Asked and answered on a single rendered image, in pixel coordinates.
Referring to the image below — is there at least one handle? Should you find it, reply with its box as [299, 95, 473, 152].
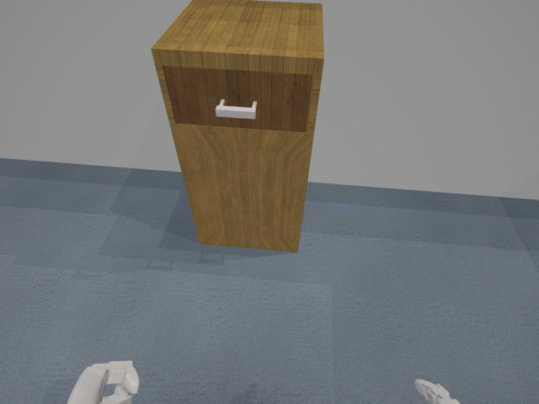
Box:
[216, 99, 257, 119]

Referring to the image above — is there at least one left robot hand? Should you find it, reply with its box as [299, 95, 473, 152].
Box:
[67, 361, 139, 404]

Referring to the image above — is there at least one right robot hand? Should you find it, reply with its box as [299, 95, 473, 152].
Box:
[414, 379, 460, 404]

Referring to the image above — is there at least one drawer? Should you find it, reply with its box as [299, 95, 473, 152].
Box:
[164, 66, 312, 132]

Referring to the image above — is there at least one cabinet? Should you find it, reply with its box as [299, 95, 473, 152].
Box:
[151, 0, 324, 253]

